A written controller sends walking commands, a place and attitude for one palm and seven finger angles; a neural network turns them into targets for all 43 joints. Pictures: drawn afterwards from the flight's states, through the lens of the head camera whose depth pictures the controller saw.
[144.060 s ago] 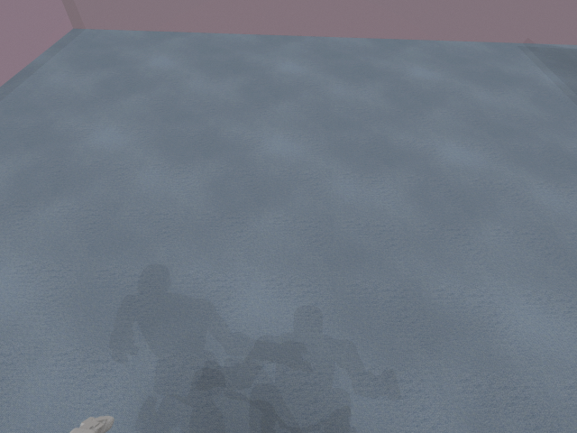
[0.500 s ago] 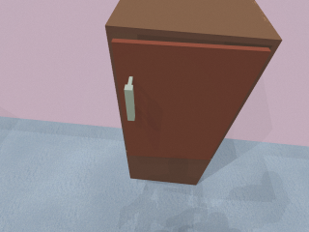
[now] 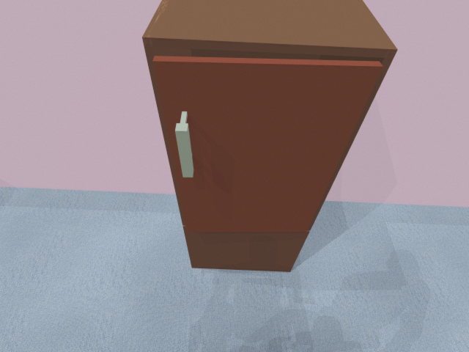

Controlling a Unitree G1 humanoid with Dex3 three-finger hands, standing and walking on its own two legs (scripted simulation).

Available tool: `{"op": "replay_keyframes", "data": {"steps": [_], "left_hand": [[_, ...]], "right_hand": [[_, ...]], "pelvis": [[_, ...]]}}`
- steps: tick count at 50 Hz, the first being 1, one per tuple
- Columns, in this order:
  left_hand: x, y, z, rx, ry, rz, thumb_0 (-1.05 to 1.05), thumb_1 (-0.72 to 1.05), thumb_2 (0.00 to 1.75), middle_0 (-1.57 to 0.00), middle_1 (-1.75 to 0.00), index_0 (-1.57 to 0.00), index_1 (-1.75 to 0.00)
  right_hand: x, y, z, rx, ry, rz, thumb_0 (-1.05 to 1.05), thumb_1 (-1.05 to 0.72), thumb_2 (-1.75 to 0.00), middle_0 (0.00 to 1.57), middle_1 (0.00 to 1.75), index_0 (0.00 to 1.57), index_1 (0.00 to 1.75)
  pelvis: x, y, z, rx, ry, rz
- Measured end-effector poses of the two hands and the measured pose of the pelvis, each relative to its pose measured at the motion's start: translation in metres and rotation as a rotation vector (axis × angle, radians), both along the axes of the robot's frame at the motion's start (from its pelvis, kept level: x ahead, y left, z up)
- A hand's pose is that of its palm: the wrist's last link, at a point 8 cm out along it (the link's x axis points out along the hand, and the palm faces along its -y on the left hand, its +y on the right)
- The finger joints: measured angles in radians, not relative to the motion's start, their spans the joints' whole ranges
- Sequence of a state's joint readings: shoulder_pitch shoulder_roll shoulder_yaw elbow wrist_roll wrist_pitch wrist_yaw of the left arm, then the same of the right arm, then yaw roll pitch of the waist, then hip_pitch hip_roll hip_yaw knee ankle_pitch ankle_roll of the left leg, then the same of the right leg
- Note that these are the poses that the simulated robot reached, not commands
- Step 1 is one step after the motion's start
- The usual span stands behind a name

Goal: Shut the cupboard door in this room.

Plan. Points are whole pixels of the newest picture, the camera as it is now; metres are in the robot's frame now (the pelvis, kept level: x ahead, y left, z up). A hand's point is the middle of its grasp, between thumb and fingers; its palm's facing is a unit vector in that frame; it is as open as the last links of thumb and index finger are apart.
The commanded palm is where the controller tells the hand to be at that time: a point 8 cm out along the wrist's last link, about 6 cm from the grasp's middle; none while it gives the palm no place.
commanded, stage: look again from close up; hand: left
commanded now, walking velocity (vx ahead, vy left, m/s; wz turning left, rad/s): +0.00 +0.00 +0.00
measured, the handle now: (186, 145) +0.49 +0.13 +0.06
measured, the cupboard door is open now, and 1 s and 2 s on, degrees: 3 3 3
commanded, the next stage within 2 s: shuffle to correct the standing spot in 0.38 s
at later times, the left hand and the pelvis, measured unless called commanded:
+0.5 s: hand out of the picture -0.04 +0.20 -0.18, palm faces +0.04 -0.98 -0.21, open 7.4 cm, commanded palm none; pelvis -0.03 +0.02 +0.00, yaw +1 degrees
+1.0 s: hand out of the picture -0.05 +0.13 -0.20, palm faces +0.10 -0.99 -0.11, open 7.4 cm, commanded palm none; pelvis +0.01 -0.02 -0.01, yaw +2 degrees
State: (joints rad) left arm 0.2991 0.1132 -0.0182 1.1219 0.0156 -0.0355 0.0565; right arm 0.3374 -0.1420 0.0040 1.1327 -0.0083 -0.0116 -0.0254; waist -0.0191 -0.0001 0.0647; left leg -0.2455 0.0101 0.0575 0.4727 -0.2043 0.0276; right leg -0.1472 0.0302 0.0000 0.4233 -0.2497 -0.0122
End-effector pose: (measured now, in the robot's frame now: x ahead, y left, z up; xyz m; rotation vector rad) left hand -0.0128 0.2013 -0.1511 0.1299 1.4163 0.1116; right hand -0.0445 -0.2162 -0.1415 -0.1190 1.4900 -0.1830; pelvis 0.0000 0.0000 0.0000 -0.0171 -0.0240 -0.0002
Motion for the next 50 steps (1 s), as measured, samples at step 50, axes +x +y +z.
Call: {"op": "replay_keyframes", "data": {"steps": [50], "left_hand": [[-0.047, -0.017, -0.019, -0.052, 0.047, 0.112, 0.01, 0.91, 0.90, -0.20, -0.30, -0.20, -0.30]], "right_hand": [[0.065, -0.032, 0.004, -0.079, -0.160, 0.084, 0.00, -0.91, -0.90, 0.20, 0.30, 0.20, 0.30]], "pelvis": [[0.005, -0.018, -0.012, -0.016, 0.014, 0.036]]}}
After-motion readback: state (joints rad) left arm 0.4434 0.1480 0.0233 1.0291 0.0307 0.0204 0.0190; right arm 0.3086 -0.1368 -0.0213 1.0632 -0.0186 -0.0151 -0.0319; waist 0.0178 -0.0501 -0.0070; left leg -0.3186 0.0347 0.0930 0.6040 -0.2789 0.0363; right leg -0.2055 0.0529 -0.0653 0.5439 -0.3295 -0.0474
